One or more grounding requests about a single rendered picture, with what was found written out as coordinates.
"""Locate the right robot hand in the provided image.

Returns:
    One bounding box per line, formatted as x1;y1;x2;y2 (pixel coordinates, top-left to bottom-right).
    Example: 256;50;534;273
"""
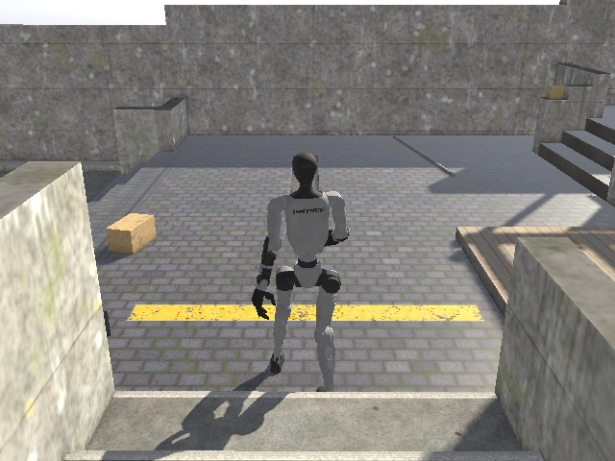
324;229;339;247

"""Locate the right robot upper arm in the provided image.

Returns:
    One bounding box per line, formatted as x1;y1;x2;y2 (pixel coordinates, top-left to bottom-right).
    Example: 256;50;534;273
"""
325;191;348;239

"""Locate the robot left forearm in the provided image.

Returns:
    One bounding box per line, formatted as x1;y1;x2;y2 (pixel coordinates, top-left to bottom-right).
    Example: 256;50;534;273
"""
255;236;276;291

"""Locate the robot right forearm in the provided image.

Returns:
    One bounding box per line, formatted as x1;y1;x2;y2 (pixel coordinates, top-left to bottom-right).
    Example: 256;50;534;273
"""
331;226;349;243

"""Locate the right robot shin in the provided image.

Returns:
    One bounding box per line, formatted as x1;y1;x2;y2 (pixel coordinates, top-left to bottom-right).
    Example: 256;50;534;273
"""
317;328;335;392

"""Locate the left robot thigh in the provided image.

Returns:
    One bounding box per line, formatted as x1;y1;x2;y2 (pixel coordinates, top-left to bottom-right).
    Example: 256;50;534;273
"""
276;266;295;320

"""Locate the left robot upper arm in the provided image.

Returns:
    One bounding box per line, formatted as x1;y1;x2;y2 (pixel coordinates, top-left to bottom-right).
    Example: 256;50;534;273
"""
267;195;286;252

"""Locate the left robot hand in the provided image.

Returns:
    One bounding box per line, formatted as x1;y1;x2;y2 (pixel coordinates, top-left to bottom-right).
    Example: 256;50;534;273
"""
252;289;276;320

